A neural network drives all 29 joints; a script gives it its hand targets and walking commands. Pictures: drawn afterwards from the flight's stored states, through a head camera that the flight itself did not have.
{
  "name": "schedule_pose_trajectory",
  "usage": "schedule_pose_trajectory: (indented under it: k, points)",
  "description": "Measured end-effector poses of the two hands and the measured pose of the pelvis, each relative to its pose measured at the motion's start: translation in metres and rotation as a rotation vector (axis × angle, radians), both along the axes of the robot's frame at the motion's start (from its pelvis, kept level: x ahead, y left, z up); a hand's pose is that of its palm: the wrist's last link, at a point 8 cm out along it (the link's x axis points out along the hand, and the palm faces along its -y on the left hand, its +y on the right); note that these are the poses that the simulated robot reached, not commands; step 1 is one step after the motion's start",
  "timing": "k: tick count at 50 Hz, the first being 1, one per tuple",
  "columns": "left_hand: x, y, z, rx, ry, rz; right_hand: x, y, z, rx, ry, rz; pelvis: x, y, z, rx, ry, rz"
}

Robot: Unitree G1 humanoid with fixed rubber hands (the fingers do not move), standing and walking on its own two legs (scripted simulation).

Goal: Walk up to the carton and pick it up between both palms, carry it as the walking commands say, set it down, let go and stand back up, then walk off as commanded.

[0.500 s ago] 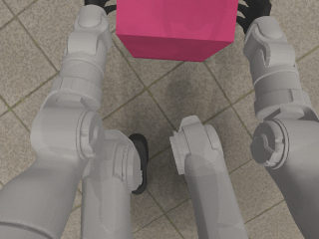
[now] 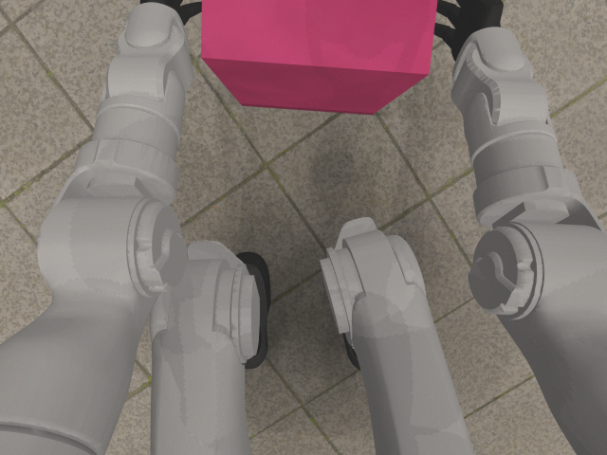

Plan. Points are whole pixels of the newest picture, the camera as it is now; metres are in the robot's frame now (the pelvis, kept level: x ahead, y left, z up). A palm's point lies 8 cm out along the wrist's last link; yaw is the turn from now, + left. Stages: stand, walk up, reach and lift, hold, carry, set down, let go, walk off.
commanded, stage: set down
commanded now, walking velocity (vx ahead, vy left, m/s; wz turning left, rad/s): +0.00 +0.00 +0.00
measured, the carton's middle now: out of the picture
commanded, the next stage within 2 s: let go in 1.86 s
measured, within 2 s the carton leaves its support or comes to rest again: neither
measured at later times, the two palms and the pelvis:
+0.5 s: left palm (146, 35) +0.56 +0.13 -0.17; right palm (492, 65) +0.48 -0.26 -0.18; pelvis -0.01 +0.01 +0.00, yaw -2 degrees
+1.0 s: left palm out of the picture +0.57 +0.12 -0.07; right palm (567, 23) +0.49 -0.26 -0.07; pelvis -0.01 +0.01 +0.08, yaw -3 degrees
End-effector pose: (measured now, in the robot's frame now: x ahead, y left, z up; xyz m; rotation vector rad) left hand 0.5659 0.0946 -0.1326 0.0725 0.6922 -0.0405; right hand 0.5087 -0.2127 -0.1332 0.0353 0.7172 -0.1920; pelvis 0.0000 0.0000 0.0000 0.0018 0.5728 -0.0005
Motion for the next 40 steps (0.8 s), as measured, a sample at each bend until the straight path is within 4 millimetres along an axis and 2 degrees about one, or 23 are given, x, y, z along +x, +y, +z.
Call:
schedule_pose_trajectory:
  k: [4, 10, 13, 16, 19, 21, 24, 27, 29, 31, 33, 36, 40]
  points:
    - [-0.003, 0.001, -0.009, 0.024, 0.013, -0.022, -0.003, -0.001, -0.006, -0.027, 0.025, 0.011, 0.0, 0.002, 0.003, -0.007, -0.002, -0.003]
    - [-0.018, 0.006, -0.039, 0.045, 0.092, -0.018, -0.017, -0.007, -0.027, -0.04, 0.097, -0.037, 0.004, 0.006, 0.01, -0.016, 0.028, -0.015]
    - [-0.017, 0.01, -0.049, 0.047, 0.081, -0.018, -0.017, -0.013, -0.033, -0.037, 0.067, -0.062, 0.004, 0.008, 0.013, -0.019, 0.02, -0.025]
    - [-0.002, 0.022, -0.046, 0.075, 0.014, -0.011, -0.014, -0.021, -0.039, -0.037, 0.01, -0.079, -0.002, 0.011, 0.014, -0.025, -0.024, -0.03]
    - [0.009, 0.035, -0.033, 0.087, -0.056, 0.016, -0.014, -0.031, -0.045, -0.034, -0.005, -0.102, -0.003, 0.014, 0.008, -0.011, -0.019, -0.042]
    - [0.009, 0.04, -0.029, 0.088, -0.051, 0.024, -0.016, -0.038, -0.049, -0.039, 0.016, -0.109, -0.003, 0.014, 0.003, -0.004, -0.029, -0.037]
    - [-0.001, 0.04, -0.037, 0.067, 0.014, 0.026, -0.022, -0.045, -0.052, -0.047, 0.044, -0.109, -0.005, 0.013, -0.002, 0.002, -0.047, -0.031]
    - [-0.012, 0.032, -0.049, 0.042, 0.066, 0.013, -0.025, -0.047, -0.045, -0.046, 0.033, -0.097, -0.008, 0.011, -0.005, 0.007, -0.059, -0.035]
    - [-0.009, 0.031, -0.046, 0.048, 0.056, -0.001, -0.024, -0.045, -0.034, -0.037, -0.001, -0.088, -0.01, 0.008, -0.004, 0.008, -0.063, -0.042]
    - [-0.001, 0.032, -0.03, 0.045, -0.01, 0.012, -0.019, -0.045, -0.019, -0.027, -0.04, -0.086, -0.012, 0.006, -0.001, 0.011, -0.067, -0.052]
    - [0.007, 0.034, -0.006, 0.032, -0.091, 0.041, -0.013, -0.047, -0.002, -0.026, -0.071, -0.087, -0.014, 0.004, 0.004, 0.016, -0.074, -0.06]
    - [0.012, 0.036, 0.022, 0.044, -0.112, 0.048, -0.004, -0.055, 0.021, -0.056, -0.077, -0.085, -0.016, 0.003, 0.013, 0.013, -0.089, -0.059]
    - [0.008, 0.034, 0.034, 0.072, -0.001, 0.02, 0.002, -0.06, 0.04, -0.047, -0.049, -0.1, -0.013, 0.005, 0.03, 0.012, -0.066, -0.05]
